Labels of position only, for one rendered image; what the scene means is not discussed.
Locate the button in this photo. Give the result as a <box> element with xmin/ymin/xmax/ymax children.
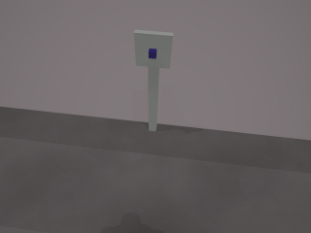
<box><xmin>149</xmin><ymin>49</ymin><xmax>157</xmax><ymax>59</ymax></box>

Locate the panel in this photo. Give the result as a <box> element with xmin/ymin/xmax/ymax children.
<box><xmin>134</xmin><ymin>29</ymin><xmax>174</xmax><ymax>132</ymax></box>

